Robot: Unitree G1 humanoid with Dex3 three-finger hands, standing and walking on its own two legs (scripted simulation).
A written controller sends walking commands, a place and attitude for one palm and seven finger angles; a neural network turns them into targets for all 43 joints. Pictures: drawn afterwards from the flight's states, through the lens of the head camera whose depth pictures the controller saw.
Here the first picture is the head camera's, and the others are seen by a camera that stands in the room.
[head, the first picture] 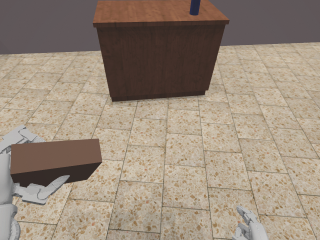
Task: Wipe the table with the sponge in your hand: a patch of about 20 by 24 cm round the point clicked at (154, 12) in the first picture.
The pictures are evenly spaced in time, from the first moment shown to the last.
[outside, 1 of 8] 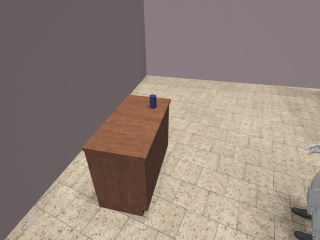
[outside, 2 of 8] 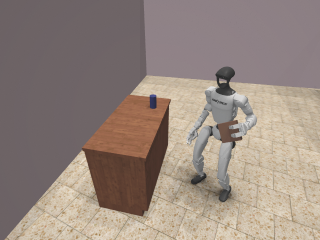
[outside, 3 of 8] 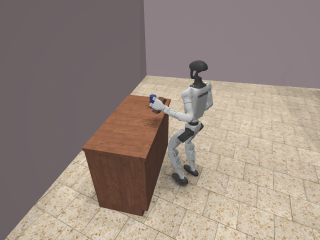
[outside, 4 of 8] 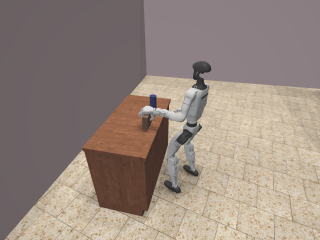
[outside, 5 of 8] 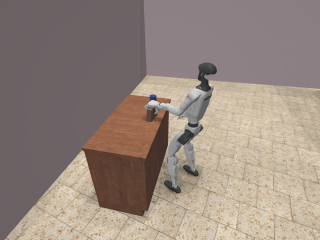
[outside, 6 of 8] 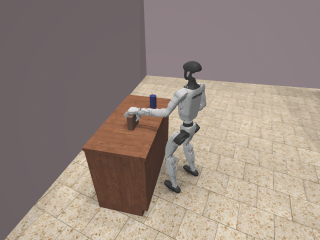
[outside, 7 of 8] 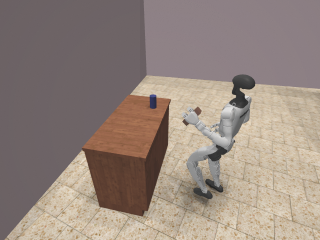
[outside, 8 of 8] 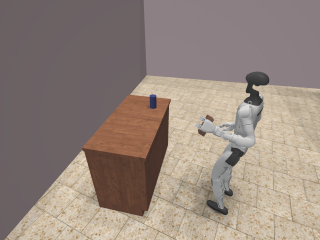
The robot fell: no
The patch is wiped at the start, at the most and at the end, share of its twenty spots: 0.00 1.00 1.00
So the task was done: yes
